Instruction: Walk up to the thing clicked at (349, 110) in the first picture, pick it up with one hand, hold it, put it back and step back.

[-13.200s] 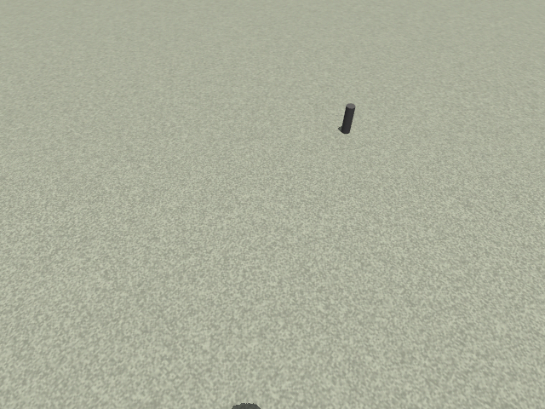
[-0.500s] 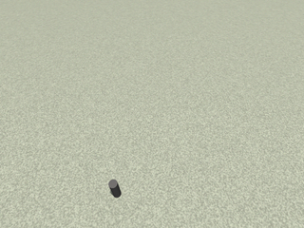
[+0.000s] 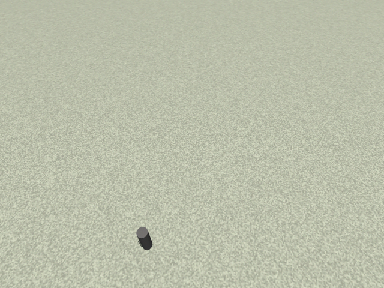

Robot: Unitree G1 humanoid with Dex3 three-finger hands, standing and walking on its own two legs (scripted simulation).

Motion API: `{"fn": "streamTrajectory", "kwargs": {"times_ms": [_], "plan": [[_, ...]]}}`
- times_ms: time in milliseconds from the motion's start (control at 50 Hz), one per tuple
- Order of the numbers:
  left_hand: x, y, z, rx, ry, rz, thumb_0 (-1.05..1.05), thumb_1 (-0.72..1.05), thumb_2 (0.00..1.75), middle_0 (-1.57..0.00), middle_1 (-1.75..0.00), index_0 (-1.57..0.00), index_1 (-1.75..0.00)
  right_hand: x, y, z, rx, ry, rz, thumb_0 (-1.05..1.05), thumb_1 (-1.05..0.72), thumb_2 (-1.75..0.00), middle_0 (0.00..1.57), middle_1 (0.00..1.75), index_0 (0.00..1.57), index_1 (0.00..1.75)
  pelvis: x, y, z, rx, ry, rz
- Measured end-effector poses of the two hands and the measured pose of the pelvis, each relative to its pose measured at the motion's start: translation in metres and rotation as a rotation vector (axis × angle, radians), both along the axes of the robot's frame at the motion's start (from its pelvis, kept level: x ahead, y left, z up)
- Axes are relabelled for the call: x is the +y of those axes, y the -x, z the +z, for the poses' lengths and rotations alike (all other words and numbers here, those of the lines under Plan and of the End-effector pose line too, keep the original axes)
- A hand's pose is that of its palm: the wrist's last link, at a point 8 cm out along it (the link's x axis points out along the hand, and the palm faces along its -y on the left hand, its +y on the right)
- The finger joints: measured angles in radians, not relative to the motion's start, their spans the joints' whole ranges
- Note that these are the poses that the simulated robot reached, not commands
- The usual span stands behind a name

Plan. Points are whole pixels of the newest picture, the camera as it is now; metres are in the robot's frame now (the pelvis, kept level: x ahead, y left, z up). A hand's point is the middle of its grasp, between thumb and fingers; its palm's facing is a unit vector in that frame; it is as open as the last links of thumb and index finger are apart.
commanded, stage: stand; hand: left
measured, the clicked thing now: (144, 238) +0.44 +0.24 -0.69
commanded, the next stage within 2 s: go down in 0.40 s
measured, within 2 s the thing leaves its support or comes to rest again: neither
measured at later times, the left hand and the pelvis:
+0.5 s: hand out of the picture +0.08 +0.26 -0.16, palm faces -0.03 -0.94 -0.34, open 7.4 cm; pelvis +0.01 +0.00 +0.00, yaw +0 degrees
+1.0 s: hand (81, 287) +0.15 +0.28 -0.18, palm faces +0.05 -0.94 -0.34, open 16.0 cm; pelvis +0.00 +0.01 -0.05, yaw +0 degrees
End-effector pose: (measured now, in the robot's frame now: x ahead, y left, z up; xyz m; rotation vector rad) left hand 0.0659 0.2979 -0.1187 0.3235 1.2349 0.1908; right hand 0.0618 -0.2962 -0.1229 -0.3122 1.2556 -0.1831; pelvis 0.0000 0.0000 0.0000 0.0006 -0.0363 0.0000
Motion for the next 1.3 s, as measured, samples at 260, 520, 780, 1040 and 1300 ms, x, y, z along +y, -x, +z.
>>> {"fn": "streamTrajectory", "kwargs": {"times_ms": [260, 520, 780, 1040, 1300], "plan": [[0.002, -0.004, -0.001, 0.008, 0.002, 0.004, 0.01, 0.9, 0.9, -0.21, -0.3, -0.21, -0.3, 0.003, -0.01, 0.001, -0.005, 0.001, 0.007, 0.01, -0.91, -0.9, 0.2, 0.3, 0.21, 0.3, 0.002, -0.006, 0.0, 0.004, 0.001, 0.001], [0.004, -0.01, 0.0, 0.001, -0.001, 0.006, 0.01, 0.9, 0.89, -0.2, -0.3, -0.2, -0.3, 0.006, -0.02, 0.002, -0.023, 0.004, 0.012, 0.01, -0.91, -0.9, 0.2, 0.3, 0.21, 0.3, 0.005, -0.01, 0.0, 0.003, 0.001, -0.001], [0.011, -0.089, -0.011, -0.175, 0.012, 0.022, 0.01, 0.36, 0.4, -0.07, -0.12, -0.08, -0.11, 0.044, -0.028, -0.008, -0.21, -0.056, -0.021, 0.01, -0.96, -0.91, 0.2, 0.3, 0.21, 0.3, 0.005, 0.001, -0.023, 0.156, 0.008, -0.003], [0.026, -0.077, -0.031, -0.155, 0.006, 0.032, 0.0, -0.31, 0.08, -0.08, -0.08, -0.09, -0.07, 0.054, -0.059, -0.02, -0.351, -0.031, 0.011, 0.01, -0.88, -0.89, 0.21, 0.3, 0.21, 0.3, 0.016, -0.005, -0.055, 0.245, 0.025, -0.001], [0.029, -0.072, -0.035, -0.173, 0.005, 0.038, 0.0, -0.48, 0.04, -0.09, -0.08, -0.1, -0.07, 0.067, -0.099, -0.022, -0.499, -0.007, 0.064, 0.01, -0.85, -0.88, 0.2, 0.3, 0.21, 0.3, 0.019, -0.007, -0.077, 0.289, 0.045, 0.013]]}}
